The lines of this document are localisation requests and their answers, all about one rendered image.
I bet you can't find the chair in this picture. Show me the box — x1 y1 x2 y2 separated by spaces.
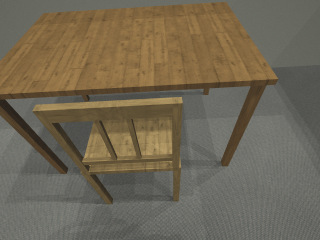
32 97 183 205

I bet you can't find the table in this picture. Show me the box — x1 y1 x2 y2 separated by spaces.
0 2 278 174

